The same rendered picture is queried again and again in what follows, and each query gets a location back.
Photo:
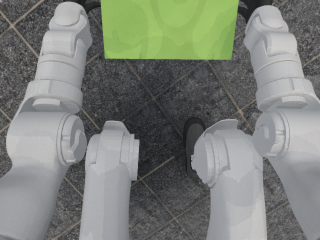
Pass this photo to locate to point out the carton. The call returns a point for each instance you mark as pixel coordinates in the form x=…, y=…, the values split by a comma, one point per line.
x=169, y=29

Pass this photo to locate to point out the robot right forearm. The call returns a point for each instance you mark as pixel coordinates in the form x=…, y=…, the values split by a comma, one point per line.
x=276, y=63

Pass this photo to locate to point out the robot left hand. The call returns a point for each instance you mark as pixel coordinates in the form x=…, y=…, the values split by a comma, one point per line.
x=88, y=6

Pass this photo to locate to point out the left robot upper arm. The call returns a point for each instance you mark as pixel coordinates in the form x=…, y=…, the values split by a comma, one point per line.
x=42, y=146

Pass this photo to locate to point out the robot right thigh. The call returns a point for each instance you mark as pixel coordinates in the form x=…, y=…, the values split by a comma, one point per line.
x=237, y=201

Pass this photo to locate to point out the right robot upper arm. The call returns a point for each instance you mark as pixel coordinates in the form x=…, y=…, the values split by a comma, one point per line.
x=290, y=139

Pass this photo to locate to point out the robot left forearm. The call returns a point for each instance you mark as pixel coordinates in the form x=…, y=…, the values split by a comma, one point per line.
x=61, y=64

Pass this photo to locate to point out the robot right hand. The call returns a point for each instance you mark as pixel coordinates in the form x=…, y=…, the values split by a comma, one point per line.
x=252, y=5

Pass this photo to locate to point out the right robot shin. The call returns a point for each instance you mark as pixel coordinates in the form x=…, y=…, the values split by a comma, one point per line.
x=226, y=124

